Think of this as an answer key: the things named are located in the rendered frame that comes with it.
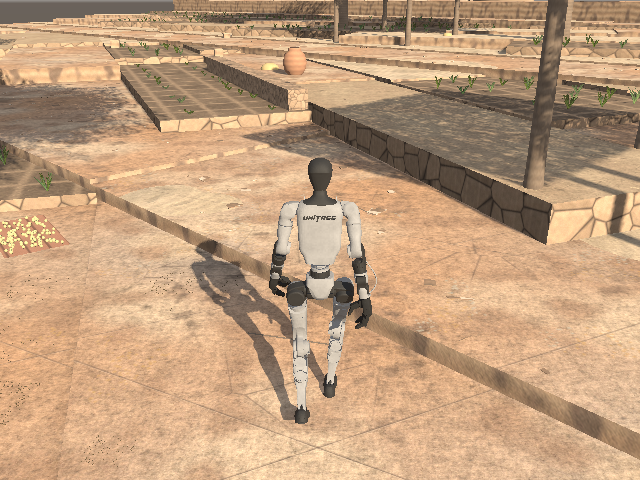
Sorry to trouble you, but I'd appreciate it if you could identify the right robot upper arm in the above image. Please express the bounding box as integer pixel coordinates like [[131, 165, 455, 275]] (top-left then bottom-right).
[[341, 201, 362, 259]]

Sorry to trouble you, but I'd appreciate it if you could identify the robot right thigh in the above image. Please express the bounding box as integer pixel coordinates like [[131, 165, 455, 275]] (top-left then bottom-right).
[[328, 277, 354, 339]]

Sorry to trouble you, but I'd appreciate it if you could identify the robot left hand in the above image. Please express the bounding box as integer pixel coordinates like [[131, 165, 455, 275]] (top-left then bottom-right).
[[269, 276, 291, 297]]

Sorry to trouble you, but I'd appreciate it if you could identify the robot right forearm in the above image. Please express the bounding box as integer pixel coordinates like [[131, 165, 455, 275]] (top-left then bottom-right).
[[352, 243, 371, 299]]

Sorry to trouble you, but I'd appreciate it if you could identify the robot left forearm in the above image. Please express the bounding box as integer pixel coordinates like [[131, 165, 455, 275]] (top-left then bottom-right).
[[270, 240, 286, 279]]

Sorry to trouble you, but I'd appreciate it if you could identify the humanoid robot torso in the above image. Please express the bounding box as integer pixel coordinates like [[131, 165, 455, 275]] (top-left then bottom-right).
[[297, 196, 343, 300]]

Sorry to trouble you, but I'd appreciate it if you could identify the left robot upper arm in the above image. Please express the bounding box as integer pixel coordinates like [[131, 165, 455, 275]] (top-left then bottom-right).
[[276, 201, 299, 255]]

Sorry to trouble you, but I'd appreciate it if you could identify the robot right hand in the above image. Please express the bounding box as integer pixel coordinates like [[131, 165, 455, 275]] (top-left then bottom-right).
[[348, 297, 372, 329]]

